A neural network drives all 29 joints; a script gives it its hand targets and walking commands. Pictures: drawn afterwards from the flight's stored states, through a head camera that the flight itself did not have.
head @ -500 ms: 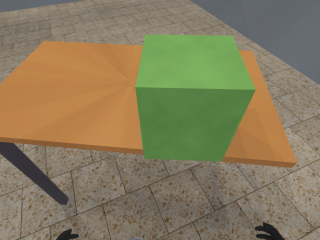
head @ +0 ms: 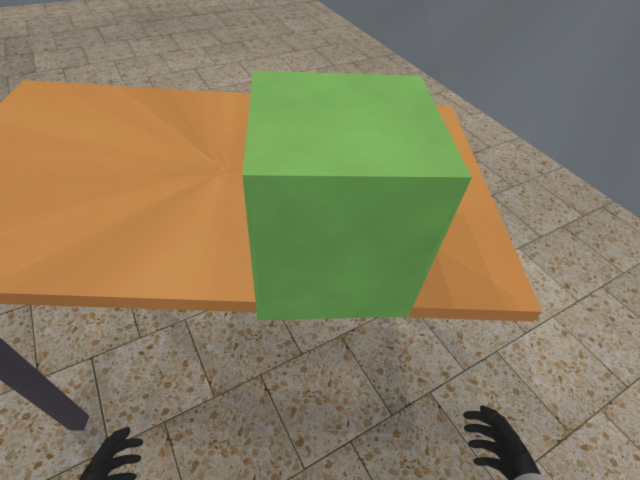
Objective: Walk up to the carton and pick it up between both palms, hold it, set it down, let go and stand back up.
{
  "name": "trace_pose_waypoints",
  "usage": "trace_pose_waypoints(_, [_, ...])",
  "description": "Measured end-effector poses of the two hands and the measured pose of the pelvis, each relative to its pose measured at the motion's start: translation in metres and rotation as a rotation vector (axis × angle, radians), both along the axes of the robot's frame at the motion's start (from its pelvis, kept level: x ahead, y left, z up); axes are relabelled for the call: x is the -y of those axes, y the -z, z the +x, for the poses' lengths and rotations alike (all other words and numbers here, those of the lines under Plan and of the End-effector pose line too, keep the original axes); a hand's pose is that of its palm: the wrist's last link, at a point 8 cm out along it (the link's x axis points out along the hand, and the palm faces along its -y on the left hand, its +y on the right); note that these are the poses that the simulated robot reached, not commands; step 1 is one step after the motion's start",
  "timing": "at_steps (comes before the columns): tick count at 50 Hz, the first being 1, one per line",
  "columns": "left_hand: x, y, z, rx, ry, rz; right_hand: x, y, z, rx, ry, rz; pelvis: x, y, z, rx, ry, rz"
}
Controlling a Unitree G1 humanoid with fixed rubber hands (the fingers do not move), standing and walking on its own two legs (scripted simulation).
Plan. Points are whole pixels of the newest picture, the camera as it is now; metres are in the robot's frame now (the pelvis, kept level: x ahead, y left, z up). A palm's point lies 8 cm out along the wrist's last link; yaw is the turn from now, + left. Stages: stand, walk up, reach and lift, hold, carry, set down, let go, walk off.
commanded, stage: reach and lift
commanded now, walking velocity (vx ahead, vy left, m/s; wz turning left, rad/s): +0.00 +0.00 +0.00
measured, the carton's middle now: (336, 202) +0.44 +0.00 +0.12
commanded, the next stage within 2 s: none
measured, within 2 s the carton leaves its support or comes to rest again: neither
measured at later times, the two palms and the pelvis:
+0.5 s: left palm (113, 418) +0.21 +0.25 +0.00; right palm (518, 399) +0.23 -0.23 +0.00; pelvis +0.05 +0.01 +0.04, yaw -3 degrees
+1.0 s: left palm (121, 380) +0.22 +0.22 +0.07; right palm (544, 389) +0.22 -0.23 +0.06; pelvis +0.06 +0.00 +0.04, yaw -5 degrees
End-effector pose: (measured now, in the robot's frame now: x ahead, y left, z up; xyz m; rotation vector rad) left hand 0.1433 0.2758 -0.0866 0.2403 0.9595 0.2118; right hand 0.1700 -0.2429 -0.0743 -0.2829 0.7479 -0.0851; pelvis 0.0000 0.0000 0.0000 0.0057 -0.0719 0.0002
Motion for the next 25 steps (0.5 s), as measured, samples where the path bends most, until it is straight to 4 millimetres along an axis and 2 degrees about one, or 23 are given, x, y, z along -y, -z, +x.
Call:
trace_pose_waypoints(4, [0.016,-0.022,0.037,0.089,0.025,-0.032,-0.003,-0.018,-0.003,0.027,0.010,0.025,0.001,-0.012,0.007,0.021,0.024,0.004])
trace_pose_waypoints(7, [0.021,-0.037,0.050,0.136,0.025,-0.039,-0.002,-0.033,-0.001,0.058,0.013,0.029,-0.001,-0.021,0.014,0.025,0.039,0.006])
trace_pose_waypoints(15, [0.016,-0.061,0.052,0.198,-0.021,-0.041,-0.002,-0.063,0.031,0.150,-0.011,0.055,-0.007,-0.031,0.030,0.014,0.052,0.007])
trace_pose_waypoints(20, [0.021,-0.073,0.055,0.248,-0.026,-0.058,-0.008,-0.071,0.052,0.187,-0.024,0.092,-0.009,-0.034,0.040,-0.003,0.052,0.005])
trace_pose_waypoints(25, [0.031,-0.084,0.063,0.305,-0.013,-0.076,-0.013,-0.077,0.062,0.214,-0.020,0.121,-0.010,-0.035,0.050,-0.016,0.054,0.003])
